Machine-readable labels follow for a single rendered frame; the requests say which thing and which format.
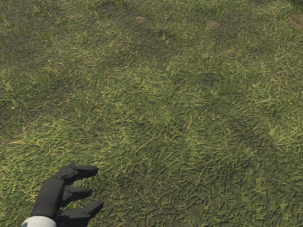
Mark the left robot hand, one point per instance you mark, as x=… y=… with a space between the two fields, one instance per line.
x=56 y=193

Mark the robot left forearm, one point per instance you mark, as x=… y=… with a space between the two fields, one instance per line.
x=39 y=221

